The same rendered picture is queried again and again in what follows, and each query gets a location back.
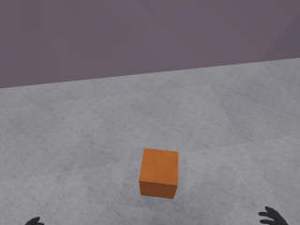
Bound carton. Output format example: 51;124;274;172
139;148;179;199

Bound robot right hand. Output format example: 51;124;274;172
258;206;288;225

